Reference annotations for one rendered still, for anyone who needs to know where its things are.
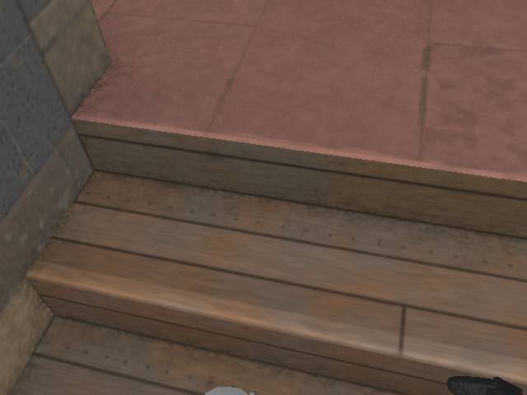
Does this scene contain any right robot hand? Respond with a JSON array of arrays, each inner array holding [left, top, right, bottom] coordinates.
[[447, 376, 523, 395]]

